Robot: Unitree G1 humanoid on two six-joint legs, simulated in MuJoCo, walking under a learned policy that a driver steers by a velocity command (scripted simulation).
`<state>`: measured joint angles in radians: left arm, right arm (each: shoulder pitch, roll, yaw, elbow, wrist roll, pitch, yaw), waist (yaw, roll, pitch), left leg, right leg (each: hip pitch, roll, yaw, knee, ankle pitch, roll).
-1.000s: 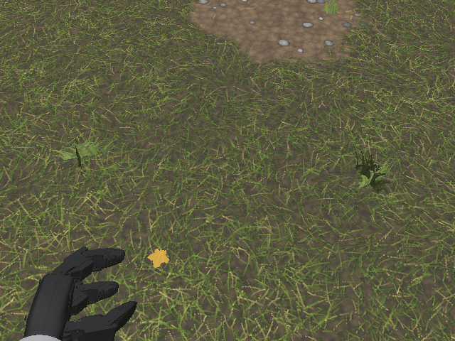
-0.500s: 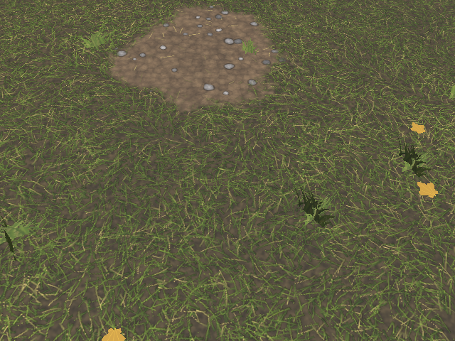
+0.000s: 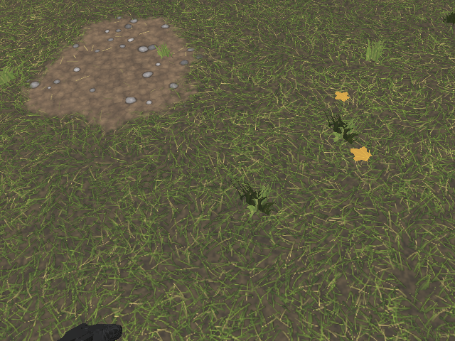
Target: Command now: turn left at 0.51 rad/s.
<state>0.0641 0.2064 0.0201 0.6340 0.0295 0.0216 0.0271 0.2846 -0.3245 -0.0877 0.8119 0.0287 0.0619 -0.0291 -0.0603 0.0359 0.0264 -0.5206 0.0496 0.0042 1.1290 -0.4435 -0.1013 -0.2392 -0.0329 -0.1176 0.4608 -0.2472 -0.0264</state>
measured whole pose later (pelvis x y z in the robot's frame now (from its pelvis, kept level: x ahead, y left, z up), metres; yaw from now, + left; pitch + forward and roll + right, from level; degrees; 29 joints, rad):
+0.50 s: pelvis +0.09 +0.10 +0.00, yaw +25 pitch +2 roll -3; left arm 0.07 0.31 0.08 0.72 -0.01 -0.11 -0.05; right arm 0.49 -0.24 -0.05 0.72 0.02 -0.04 -0.01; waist -0.04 -0.04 -0.01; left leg -0.04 -0.02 -0.04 0.36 -0.35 0.07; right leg -0.65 -0.05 0.01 0.96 -0.11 0.03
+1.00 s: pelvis +0.48 +0.24 +0.00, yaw +9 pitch -1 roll -3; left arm 0.45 0.26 0.06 0.81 -0.02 -0.07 -0.02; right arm 0.11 -0.24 0.02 0.58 -0.02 -0.15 0.00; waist 0.05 0.02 0.03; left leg -0.67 0.10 -0.17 1.11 -0.26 -0.01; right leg -0.16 0.21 0.10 0.39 -0.21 -0.16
